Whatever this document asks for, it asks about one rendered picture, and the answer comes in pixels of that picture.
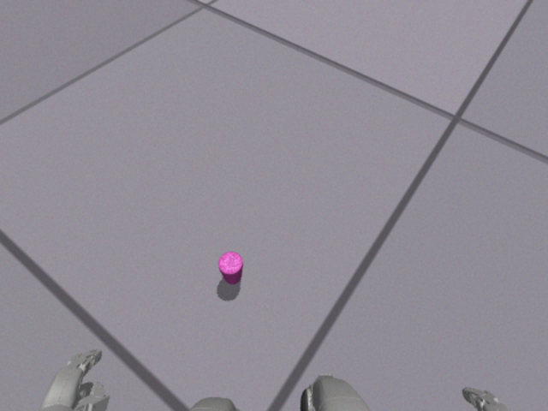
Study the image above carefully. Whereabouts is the right robot hand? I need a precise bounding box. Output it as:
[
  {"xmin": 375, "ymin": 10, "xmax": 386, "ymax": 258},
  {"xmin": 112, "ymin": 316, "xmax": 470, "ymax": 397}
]
[{"xmin": 462, "ymin": 388, "xmax": 510, "ymax": 411}]

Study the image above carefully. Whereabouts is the left robot hand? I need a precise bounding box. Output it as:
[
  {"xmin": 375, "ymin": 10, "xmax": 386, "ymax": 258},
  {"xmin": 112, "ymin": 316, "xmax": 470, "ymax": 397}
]
[{"xmin": 39, "ymin": 349, "xmax": 110, "ymax": 411}]

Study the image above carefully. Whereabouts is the cup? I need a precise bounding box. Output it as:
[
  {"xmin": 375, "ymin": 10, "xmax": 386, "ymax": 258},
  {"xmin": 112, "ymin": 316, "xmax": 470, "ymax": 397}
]
[{"xmin": 218, "ymin": 252, "xmax": 243, "ymax": 284}]

